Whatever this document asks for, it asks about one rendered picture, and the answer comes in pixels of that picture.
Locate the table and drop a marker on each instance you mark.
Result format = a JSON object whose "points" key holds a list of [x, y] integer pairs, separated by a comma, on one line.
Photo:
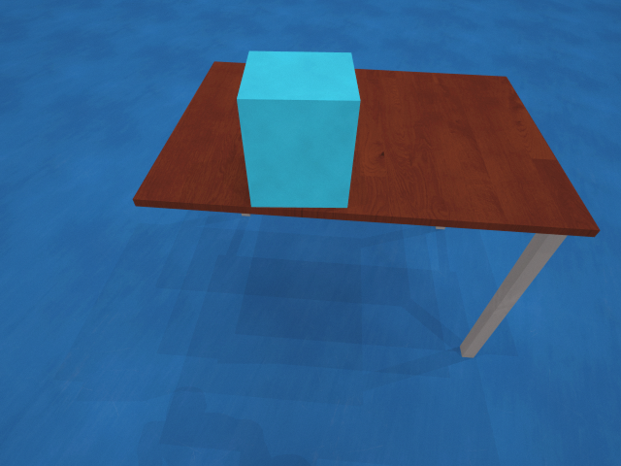
{"points": [[433, 149]]}

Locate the carton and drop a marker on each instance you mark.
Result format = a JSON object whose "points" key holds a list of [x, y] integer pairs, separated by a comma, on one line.
{"points": [[298, 114]]}

